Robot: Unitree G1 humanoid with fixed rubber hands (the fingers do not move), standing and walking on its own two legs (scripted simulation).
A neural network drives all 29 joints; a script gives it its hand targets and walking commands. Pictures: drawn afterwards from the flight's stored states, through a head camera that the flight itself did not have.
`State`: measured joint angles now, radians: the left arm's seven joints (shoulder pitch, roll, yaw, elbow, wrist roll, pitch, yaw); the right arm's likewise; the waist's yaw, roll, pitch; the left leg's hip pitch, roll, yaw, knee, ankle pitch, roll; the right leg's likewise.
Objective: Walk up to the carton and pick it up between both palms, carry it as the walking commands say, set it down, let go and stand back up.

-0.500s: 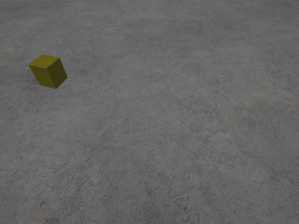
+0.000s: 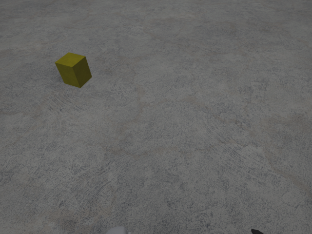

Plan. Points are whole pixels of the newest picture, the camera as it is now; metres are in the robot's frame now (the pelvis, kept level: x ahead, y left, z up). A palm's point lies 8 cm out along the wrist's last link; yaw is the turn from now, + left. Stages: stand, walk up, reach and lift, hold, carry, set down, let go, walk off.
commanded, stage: walk up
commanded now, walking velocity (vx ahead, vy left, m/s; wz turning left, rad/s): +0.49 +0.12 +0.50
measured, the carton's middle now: (74, 70) +1.71 +0.80 -0.65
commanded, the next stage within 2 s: none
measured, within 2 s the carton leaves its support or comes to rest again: neither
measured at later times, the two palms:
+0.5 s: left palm (53, 186) +0.30 +0.33 -0.13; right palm (208, 217) +0.21 -0.16 -0.17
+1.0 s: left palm (28, 209) +0.24 +0.40 -0.15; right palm (136, 108) +0.66 +0.08 -0.15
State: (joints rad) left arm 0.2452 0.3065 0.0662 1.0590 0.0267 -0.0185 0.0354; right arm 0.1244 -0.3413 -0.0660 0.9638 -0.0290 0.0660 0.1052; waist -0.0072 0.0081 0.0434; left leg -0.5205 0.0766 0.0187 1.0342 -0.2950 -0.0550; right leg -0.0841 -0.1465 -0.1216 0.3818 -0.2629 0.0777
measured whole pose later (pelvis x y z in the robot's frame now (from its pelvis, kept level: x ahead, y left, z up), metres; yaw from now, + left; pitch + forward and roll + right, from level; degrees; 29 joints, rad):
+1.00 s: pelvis +0.43 +0.22 -0.03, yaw +20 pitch +0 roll +0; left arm 0.44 0.19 0.05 1.14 0.00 -0.05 -0.01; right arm 0.01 -0.20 -0.04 0.96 -0.04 -0.07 0.03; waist 0.11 0.02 0.10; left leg -0.44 0.05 0.14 0.65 -0.21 0.05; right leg -0.19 -0.14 -0.10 1.01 -0.49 0.01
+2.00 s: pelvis +0.90 +0.44 -0.02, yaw +20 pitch +1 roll +1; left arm 0.43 0.20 0.05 1.14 0.01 -0.05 -0.01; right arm 0.05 -0.17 -0.05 0.99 -0.04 -0.07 0.02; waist 0.10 -0.02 0.08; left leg -0.42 0.08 0.16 0.63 -0.22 0.00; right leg -0.29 -0.16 -0.06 1.09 -0.46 -0.01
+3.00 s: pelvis +1.30 +0.63 -0.02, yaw +20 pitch -1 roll +1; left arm 0.30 0.19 0.05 1.08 0.03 -0.01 0.00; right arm 0.14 -0.14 -0.05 1.05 -0.02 -0.04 -0.01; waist 0.04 -0.05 0.08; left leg -0.31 0.07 0.19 0.54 -0.21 0.01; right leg -0.42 -0.13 -0.10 1.01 -0.43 0.01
